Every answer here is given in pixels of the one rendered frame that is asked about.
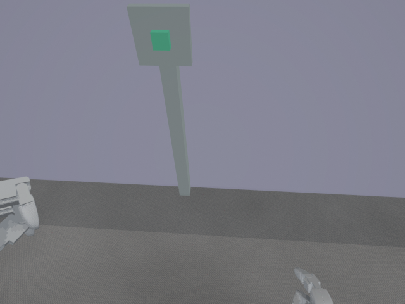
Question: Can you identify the button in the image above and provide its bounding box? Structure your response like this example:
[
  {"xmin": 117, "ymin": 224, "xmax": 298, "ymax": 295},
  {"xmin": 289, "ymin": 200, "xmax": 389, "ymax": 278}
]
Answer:
[{"xmin": 150, "ymin": 30, "xmax": 171, "ymax": 51}]

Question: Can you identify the right robot hand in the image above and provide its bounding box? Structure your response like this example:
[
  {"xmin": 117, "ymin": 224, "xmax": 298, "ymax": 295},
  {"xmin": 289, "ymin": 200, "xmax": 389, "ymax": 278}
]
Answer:
[{"xmin": 292, "ymin": 267, "xmax": 333, "ymax": 304}]

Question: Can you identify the left robot hand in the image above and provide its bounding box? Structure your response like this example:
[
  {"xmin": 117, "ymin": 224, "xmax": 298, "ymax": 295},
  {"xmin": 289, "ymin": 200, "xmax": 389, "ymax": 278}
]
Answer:
[{"xmin": 0, "ymin": 177, "xmax": 39, "ymax": 251}]

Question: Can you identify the panel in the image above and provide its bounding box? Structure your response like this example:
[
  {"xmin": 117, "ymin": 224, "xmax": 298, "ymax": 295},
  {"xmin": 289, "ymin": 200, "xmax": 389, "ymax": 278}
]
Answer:
[{"xmin": 127, "ymin": 4, "xmax": 192, "ymax": 196}]

